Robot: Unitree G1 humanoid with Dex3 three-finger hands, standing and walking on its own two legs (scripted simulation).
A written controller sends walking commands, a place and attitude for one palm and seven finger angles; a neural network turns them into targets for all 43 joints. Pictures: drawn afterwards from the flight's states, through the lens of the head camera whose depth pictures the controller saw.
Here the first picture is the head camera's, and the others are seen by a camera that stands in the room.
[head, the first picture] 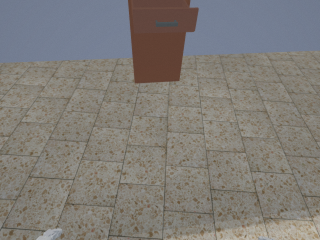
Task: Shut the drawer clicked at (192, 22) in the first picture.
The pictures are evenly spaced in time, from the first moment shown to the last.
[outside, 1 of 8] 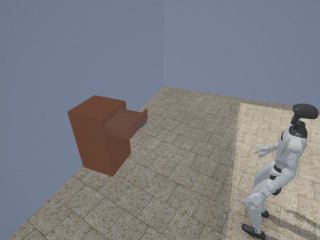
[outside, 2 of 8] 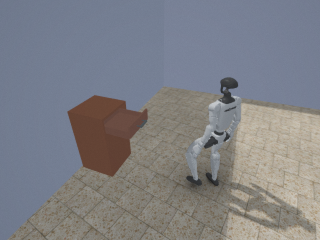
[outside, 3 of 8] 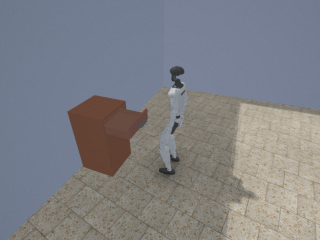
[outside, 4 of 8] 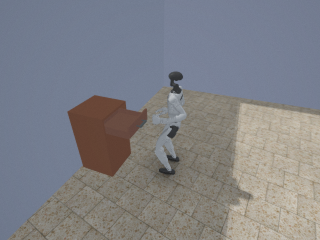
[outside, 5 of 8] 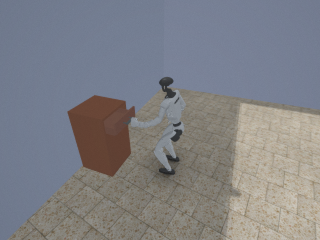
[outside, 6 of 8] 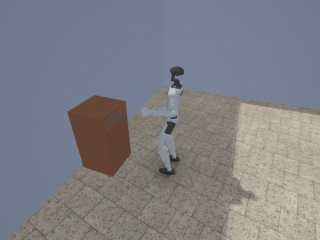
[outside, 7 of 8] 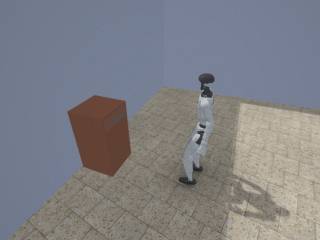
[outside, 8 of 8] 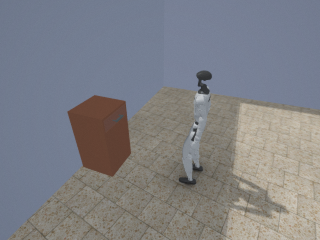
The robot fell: no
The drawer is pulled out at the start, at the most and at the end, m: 0.30 0.30 0.00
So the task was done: yes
